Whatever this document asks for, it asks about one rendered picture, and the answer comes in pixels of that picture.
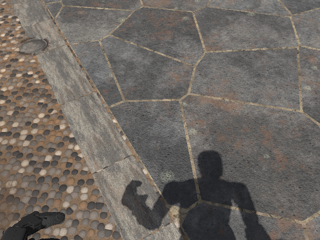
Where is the robot left hand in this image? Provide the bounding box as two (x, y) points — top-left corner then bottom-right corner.
(0, 211), (65, 240)

